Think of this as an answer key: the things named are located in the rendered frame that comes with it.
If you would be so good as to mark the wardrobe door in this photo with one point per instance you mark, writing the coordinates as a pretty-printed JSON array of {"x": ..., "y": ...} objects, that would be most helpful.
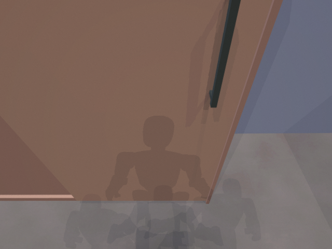
[
  {"x": 21, "y": 171},
  {"x": 113, "y": 95}
]

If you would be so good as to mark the handle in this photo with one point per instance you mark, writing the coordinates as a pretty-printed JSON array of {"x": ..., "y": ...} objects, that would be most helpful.
[{"x": 231, "y": 18}]

